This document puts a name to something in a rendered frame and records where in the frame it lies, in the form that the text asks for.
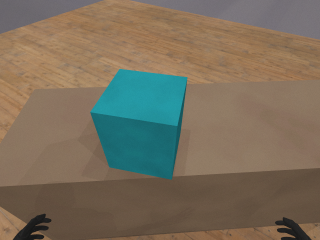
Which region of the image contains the robot right hand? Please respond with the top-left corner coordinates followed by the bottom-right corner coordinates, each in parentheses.
top-left (275, 217), bottom-right (311, 240)

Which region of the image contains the carton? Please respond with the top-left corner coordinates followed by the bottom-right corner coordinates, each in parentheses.
top-left (90, 69), bottom-right (188, 180)

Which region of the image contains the pedestal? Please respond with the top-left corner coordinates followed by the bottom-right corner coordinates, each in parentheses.
top-left (0, 79), bottom-right (320, 240)

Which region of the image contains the robot left hand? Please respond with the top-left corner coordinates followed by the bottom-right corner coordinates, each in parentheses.
top-left (13, 213), bottom-right (52, 240)

